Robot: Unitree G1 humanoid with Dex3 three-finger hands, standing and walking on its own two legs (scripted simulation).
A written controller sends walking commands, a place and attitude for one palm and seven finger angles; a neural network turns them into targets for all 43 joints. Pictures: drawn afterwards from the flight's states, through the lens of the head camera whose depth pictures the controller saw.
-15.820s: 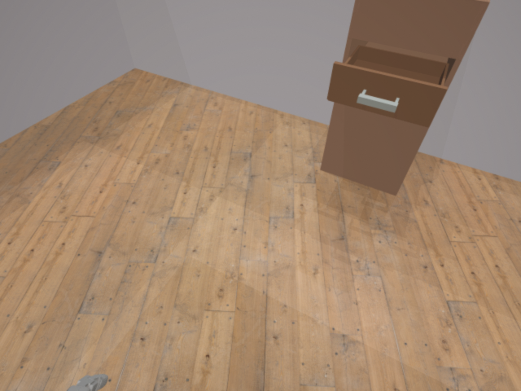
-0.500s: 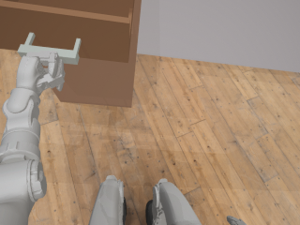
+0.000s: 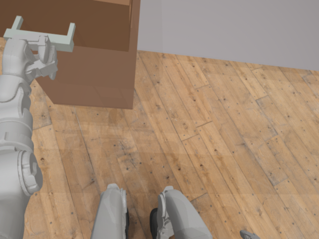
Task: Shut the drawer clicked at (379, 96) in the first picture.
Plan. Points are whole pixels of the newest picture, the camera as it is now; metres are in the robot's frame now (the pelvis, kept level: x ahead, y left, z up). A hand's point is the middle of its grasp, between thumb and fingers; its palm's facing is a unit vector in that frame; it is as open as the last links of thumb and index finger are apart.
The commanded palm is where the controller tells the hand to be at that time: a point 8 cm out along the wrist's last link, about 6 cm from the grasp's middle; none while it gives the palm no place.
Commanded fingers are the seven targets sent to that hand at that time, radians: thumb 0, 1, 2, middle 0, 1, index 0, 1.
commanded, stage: push the drawer shut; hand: left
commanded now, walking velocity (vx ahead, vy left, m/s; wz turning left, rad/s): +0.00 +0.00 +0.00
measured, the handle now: (43, 32) +0.59 +0.26 +0.05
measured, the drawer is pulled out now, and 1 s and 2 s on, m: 0.10 0.00 0.00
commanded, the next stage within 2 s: pull the fist back off the drawer in 0.94 s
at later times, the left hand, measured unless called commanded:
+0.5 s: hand (58, 39) +0.57 +0.22 +0.06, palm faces -0.06 -1.00 -0.04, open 3.5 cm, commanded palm +0.60 +0.22 +0.05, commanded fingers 0.00 0.90 0.90 -1.40 -1.60 -1.40 -1.60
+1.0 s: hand (58, 25) +0.61 +0.22 +0.05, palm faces -0.06 -1.00 -0.05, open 3.4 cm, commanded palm +0.67 +0.19 +0.05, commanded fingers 0.00 0.90 0.90 -1.40 -1.60 -1.40 -1.60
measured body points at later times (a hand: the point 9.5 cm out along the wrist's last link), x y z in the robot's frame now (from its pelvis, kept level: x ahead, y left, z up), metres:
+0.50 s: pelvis -0.01 +0.00 -0.02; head +0.19 +0.06 +0.38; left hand +0.57 +0.27 +0.06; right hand -0.02 -0.26 -0.10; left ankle +0.07 +0.08 -0.58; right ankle +0.03 -0.09 -0.58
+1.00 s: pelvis -0.01 +0.01 -0.02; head +0.22 +0.07 +0.36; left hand +0.61 +0.28 +0.06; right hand -0.05 -0.24 -0.09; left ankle +0.07 +0.08 -0.58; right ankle +0.03 -0.09 -0.58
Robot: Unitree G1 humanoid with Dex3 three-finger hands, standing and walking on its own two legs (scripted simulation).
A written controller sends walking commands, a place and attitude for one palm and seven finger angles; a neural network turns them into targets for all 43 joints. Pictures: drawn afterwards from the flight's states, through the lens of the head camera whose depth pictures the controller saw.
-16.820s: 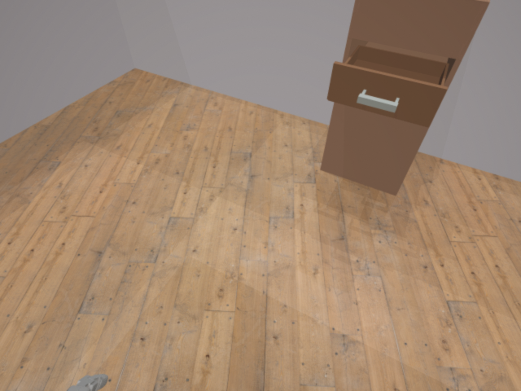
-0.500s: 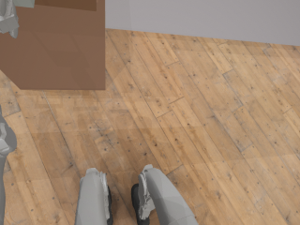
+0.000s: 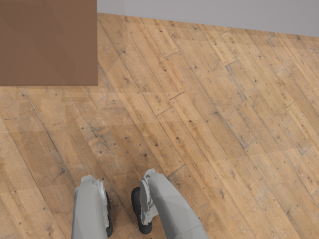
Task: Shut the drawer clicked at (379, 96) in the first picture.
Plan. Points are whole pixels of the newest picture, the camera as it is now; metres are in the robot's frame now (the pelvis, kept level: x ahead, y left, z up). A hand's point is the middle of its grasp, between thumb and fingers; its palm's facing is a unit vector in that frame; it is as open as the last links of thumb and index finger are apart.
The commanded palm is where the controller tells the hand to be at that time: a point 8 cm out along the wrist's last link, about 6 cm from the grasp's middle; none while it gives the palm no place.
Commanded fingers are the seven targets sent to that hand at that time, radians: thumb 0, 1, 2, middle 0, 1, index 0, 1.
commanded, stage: pull the fist back off the drawer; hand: left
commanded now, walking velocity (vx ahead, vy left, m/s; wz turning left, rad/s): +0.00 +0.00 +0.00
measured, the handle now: out of the picture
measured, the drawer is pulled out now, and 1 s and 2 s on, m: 0.00 0.00 0.00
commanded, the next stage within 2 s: draw the hand back to the body in 0.74 s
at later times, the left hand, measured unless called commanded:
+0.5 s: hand out of the picture +0.60 +0.25 +0.08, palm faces +0.02 -1.00 -0.04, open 3.3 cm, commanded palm +0.61 +0.23 +0.07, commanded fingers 0.00 0.90 0.90 -1.40 -1.60 -1.40 -1.60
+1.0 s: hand out of the picture +0.56 +0.25 +0.09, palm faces -0.01 -1.00 -0.09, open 3.3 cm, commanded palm +0.52 +0.27 +0.11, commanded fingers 0.00 0.90 0.90 -1.40 -1.60 -1.40 -1.60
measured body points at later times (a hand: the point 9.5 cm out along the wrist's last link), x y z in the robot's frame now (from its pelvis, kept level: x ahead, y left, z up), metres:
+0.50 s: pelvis +0.00 +0.00 +0.00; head +0.22 +0.07 +0.39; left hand +0.59 +0.30 +0.08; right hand -0.03 -0.25 -0.07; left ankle +0.07 +0.08 -0.56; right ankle +0.05 -0.10 -0.56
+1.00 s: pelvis +0.04 +0.00 +0.04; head +0.23 +0.04 +0.44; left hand +0.55 +0.30 +0.10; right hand +0.05 -0.27 -0.06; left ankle +0.07 +0.08 -0.56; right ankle +0.05 -0.10 -0.56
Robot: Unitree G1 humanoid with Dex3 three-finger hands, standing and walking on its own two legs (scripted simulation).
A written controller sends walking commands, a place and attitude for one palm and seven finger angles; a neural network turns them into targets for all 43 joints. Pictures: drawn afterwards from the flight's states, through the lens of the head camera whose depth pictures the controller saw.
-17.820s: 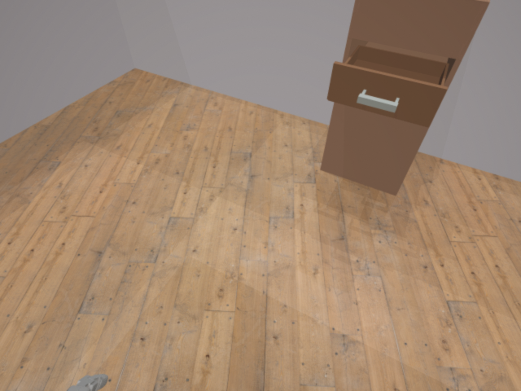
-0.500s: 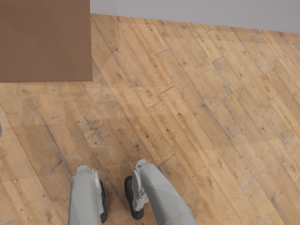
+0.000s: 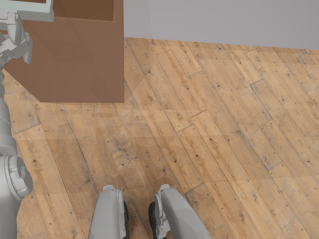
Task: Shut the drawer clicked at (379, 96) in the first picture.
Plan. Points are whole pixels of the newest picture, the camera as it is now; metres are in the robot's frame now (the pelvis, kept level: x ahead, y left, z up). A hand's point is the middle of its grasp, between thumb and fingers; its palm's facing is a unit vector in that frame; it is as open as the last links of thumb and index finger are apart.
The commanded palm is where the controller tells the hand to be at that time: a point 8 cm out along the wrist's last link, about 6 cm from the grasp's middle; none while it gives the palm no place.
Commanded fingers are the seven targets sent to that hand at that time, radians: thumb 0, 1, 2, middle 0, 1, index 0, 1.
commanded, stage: draw the hand back to the body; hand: left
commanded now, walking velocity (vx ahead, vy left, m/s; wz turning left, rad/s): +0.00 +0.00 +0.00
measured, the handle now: (20, 1) +0.65 +0.27 +0.04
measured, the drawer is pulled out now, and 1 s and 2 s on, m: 0.00 0.00 0.00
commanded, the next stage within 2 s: step back with the hand held close in 1.22 s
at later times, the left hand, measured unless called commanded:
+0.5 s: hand out of the picture +0.34 +0.23 +0.16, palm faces +0.15 -0.97 -0.21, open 3.3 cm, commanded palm +0.31 +0.29 +0.19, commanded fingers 0.00 0.90 0.90 -1.40 -1.60 -1.40 -1.60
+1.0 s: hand out of the picture +0.21 +0.24 +0.29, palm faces +0.43 -0.82 -0.38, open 3.3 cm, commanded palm +0.15 +0.28 +0.31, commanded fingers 0.00 0.90 0.90 -1.40 -1.60 -1.40 -1.60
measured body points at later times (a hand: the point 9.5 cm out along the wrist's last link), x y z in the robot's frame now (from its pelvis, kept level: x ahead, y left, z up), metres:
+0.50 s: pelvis +0.03 +0.00 +0.10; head +0.06 +0.00 +0.55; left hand +0.33 +0.28 +0.17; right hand +0.22 -0.23 +0.02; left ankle +0.03 +0.08 -0.60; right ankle +0.00 -0.09 -0.60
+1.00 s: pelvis +0.04 -0.01 +0.14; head +0.02 -0.03 +0.59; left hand +0.18 +0.29 +0.31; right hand +0.25 -0.21 +0.06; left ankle +0.03 +0.08 -0.60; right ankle +0.00 -0.09 -0.60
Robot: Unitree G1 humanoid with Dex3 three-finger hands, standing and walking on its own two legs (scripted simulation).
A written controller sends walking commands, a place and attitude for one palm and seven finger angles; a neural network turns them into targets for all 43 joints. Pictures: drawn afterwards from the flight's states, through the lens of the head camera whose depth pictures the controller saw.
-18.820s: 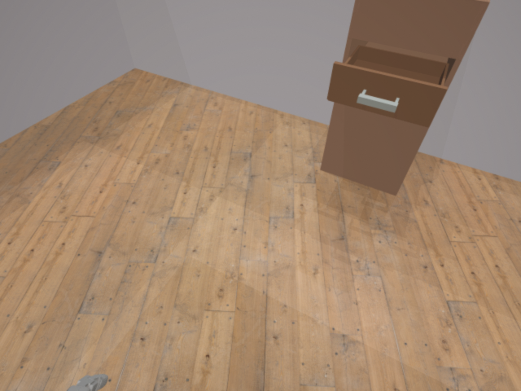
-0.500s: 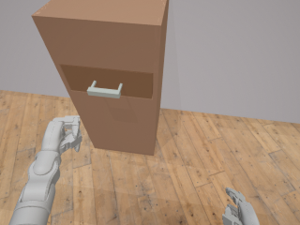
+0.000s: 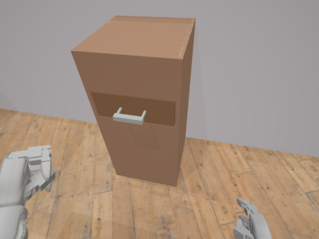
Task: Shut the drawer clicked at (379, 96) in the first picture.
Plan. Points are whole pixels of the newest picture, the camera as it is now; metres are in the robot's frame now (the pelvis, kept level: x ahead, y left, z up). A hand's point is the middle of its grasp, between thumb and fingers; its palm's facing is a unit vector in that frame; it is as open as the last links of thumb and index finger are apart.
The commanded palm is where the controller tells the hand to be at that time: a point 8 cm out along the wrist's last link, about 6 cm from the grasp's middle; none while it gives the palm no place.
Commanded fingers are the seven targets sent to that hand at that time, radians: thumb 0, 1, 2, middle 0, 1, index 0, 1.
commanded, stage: draw the hand back to the body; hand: left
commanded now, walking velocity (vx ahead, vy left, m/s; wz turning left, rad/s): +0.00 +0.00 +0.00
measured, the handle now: (130, 115) +0.64 +0.21 -0.11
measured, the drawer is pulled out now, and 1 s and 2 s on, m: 0.00 0.00 0.00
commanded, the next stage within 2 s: step back with the hand held close in 0.22 s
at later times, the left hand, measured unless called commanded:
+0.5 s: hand (46, 173) +0.18 +0.23 +0.17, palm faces +0.37 -0.81 -0.46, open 3.3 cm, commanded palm +0.12 +0.27 +0.17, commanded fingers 0.00 0.90 0.90 -1.40 -1.60 -1.40 -1.60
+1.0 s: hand (13, 207) +0.12 +0.26 +0.16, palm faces +0.33 -0.82 -0.47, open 3.2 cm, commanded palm +0.06 +0.30 +0.17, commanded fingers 0.00 0.90 0.90 -1.40 -1.60 -1.40 -1.60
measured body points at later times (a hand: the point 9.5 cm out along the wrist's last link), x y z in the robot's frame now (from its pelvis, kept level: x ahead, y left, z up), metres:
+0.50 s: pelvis -0.01 -0.01 +0.00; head -0.02 -0.04 +0.45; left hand +0.16 +0.27 +0.20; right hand +0.17 -0.24 -0.09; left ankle +0.00 +0.09 -0.74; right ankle -0.04 -0.08 -0.74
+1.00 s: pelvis -0.06 +0.02 +0.00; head -0.05 +0.01 +0.45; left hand +0.10 +0.30 +0.18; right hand +0.12 -0.22 -0.08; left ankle +0.01 +0.09 -0.74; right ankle -0.04 -0.08 -0.74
